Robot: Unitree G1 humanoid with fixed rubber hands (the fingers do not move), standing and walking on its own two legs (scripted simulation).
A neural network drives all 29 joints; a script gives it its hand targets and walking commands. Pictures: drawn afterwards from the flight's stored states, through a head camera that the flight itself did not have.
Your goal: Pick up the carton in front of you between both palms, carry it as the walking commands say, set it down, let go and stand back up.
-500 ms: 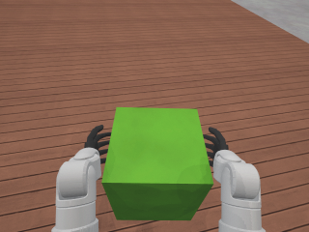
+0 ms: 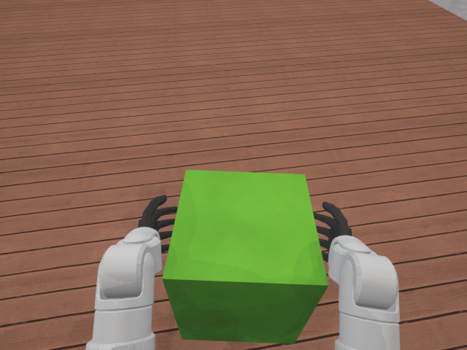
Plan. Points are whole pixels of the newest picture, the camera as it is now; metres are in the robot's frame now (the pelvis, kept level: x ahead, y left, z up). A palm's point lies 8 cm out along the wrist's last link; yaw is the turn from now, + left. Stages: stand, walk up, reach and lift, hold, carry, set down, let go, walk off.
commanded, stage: carry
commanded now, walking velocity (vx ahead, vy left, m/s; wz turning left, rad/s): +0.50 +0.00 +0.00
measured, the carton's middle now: (241, 259) +0.27 +0.00 -0.01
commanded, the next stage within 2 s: none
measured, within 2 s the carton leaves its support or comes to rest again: neither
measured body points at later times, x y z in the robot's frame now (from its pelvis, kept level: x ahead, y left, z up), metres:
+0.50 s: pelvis +0.34 +0.04 +0.00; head +0.33 +0.05 +0.45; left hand +0.62 +0.17 +0.08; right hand +0.60 -0.13 +0.08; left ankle +0.43 +0.11 -0.73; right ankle +0.14 -0.07 -0.65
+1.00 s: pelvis +0.67 -0.02 +0.00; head +0.68 -0.03 +0.45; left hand +0.95 +0.13 +0.06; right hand +0.95 -0.17 +0.05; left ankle +0.47 +0.10 -0.65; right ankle +0.76 -0.10 -0.73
